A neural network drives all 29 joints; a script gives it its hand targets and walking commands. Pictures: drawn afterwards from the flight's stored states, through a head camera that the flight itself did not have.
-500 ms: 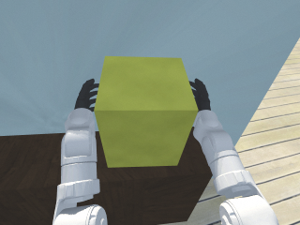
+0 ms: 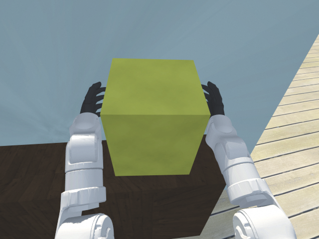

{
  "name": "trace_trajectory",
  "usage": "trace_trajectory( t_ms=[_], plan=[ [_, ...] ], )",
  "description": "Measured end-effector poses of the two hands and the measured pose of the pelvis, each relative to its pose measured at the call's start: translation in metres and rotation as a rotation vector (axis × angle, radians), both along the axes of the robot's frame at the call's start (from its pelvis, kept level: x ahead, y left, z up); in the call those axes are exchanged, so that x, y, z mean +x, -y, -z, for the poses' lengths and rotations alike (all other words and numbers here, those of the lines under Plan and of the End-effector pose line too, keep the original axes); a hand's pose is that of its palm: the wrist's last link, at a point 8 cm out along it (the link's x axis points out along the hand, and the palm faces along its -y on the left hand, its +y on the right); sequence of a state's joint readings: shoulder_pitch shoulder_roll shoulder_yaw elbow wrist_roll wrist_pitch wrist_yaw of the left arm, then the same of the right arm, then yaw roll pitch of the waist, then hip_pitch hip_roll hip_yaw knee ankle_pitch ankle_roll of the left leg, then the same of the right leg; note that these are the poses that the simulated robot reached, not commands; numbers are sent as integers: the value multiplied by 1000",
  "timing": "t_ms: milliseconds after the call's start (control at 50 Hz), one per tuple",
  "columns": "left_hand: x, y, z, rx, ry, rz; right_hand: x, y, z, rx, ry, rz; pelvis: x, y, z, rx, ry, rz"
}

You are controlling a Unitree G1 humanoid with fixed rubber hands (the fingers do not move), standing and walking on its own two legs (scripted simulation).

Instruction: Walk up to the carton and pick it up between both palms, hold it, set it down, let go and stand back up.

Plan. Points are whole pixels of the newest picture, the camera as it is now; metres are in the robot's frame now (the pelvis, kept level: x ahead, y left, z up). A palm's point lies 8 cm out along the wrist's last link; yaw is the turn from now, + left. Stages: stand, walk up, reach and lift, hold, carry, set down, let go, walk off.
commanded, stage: hold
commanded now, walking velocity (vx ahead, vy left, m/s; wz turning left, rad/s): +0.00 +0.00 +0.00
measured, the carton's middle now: (153, 119) +0.40 +0.00 +0.13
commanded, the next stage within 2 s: none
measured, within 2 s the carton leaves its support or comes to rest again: neither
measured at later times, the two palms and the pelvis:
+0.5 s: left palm (86, 118) +0.37 +0.16 +0.17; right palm (209, 114) +0.37 -0.14 +0.17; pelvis +0.00 +0.00 +0.00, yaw +0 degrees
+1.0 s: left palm (92, 116) +0.37 +0.15 +0.17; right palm (213, 115) +0.37 -0.15 +0.16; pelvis +0.00 +0.00 +0.00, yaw +0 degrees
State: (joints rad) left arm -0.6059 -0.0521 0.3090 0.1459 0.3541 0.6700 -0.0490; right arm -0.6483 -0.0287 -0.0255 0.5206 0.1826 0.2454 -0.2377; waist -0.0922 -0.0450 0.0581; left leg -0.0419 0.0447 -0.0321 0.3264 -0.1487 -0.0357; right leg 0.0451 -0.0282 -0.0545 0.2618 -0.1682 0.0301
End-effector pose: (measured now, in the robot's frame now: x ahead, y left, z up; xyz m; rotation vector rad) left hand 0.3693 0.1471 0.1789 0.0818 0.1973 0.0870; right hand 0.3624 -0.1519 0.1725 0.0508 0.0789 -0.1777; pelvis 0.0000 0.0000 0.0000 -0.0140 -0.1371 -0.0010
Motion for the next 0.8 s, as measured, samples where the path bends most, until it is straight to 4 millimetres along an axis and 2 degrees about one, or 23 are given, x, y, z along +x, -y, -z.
trace_trajectory(
  t_ms=[200, 320, 500, 800],
  plan=[
    [0, -2, 6, 7, -17, -1, 1, -2, 8, 8, -16, -4, 2, -4, 0, 0, 7, 0],
    [-1, -4, 2, -2, 2, -7, 2, -4, 3, -1, 3, -7, 3, -5, 0, -1, 12, 3],
    [-1, -10, 9, 0, -18, -18, 6, -10, 7, -6, -16, -22, 2, -3, 0, -2, 4, -4],
    [-2, -2, 3, 7, -7, -8, 1, -2, 4, 4, -6, -9, 0, -2, 0, -1, 7, 2]
  ],
)
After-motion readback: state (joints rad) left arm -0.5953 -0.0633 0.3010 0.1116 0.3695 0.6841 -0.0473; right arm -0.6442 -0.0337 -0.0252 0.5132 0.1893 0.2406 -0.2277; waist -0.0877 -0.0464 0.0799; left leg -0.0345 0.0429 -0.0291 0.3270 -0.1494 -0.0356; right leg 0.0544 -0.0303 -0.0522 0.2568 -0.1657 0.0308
